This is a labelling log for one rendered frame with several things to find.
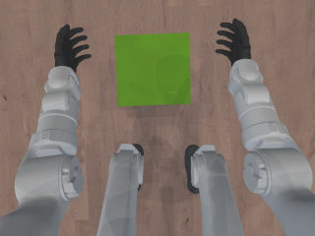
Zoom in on left robot hand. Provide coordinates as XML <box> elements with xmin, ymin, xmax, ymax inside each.
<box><xmin>54</xmin><ymin>24</ymin><xmax>92</xmax><ymax>74</ymax></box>

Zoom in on robot left forearm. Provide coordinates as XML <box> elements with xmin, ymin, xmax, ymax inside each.
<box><xmin>15</xmin><ymin>66</ymin><xmax>82</xmax><ymax>201</ymax></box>

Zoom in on robot right forearm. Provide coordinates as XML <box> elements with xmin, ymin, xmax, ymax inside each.
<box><xmin>227</xmin><ymin>58</ymin><xmax>313</xmax><ymax>185</ymax></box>

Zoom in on right robot shin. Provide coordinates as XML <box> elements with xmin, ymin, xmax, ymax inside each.
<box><xmin>191</xmin><ymin>145</ymin><xmax>227</xmax><ymax>189</ymax></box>

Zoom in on carton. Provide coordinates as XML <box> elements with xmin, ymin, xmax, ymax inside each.
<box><xmin>114</xmin><ymin>32</ymin><xmax>191</xmax><ymax>107</ymax></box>

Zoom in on right robot hand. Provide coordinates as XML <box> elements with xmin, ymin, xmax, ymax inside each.
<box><xmin>216</xmin><ymin>18</ymin><xmax>251</xmax><ymax>67</ymax></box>

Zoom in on right robot upper arm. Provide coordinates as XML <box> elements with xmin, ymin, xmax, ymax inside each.
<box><xmin>243</xmin><ymin>147</ymin><xmax>315</xmax><ymax>236</ymax></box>

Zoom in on left robot upper arm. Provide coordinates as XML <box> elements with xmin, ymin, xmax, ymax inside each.
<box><xmin>0</xmin><ymin>153</ymin><xmax>85</xmax><ymax>236</ymax></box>

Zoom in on right robot thigh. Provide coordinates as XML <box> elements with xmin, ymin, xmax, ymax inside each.
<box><xmin>191</xmin><ymin>150</ymin><xmax>244</xmax><ymax>236</ymax></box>

